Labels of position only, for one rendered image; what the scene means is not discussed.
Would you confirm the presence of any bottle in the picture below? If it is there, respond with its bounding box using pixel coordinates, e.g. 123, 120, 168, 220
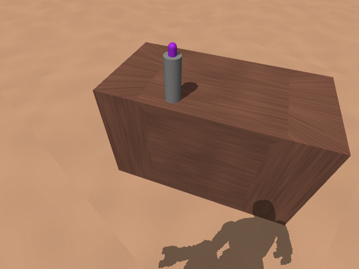
163, 43, 182, 103

